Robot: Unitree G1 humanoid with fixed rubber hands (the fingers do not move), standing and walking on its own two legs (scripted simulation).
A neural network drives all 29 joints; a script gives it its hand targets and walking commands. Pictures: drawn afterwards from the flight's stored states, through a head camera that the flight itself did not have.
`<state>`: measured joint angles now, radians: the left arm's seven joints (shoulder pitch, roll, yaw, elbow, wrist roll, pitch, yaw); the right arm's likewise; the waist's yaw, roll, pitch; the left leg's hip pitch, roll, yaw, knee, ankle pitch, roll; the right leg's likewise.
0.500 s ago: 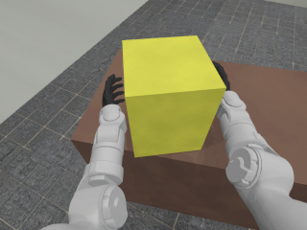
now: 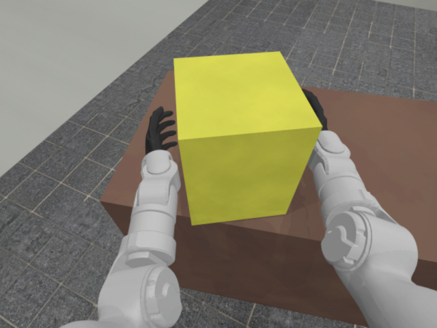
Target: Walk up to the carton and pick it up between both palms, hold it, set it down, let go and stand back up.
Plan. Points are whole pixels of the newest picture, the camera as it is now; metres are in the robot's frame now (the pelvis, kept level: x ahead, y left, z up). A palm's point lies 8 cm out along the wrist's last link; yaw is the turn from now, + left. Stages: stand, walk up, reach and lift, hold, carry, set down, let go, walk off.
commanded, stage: set down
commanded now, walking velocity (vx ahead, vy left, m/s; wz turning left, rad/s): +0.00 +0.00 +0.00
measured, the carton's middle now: (233, 142) +0.45 +0.04 +0.08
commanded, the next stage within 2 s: none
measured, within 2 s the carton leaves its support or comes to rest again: neither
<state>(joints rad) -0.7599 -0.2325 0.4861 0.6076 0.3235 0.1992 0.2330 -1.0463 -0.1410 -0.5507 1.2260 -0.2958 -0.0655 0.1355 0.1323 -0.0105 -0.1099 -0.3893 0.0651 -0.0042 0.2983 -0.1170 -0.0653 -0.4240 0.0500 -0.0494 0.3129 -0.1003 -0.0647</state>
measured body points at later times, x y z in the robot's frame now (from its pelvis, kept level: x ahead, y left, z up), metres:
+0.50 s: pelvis -0.01 +0.00 -0.01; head +0.07 -0.01 +0.44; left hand +0.41 +0.18 +0.09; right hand +0.50 -0.13 +0.09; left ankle +0.00 +0.16 -0.74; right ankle +0.02 -0.07 -0.74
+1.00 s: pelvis -0.01 +0.00 -0.01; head +0.11 -0.03 +0.42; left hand +0.41 +0.18 +0.08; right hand +0.52 -0.19 +0.09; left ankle +0.00 +0.16 -0.74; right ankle +0.02 -0.07 -0.74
